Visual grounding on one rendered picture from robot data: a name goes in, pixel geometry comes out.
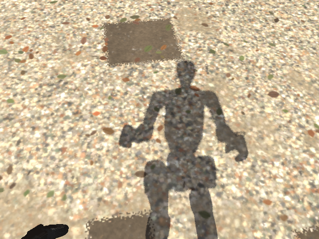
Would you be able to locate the robot left hand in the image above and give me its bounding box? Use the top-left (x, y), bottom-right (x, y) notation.
top-left (21, 224), bottom-right (69, 239)

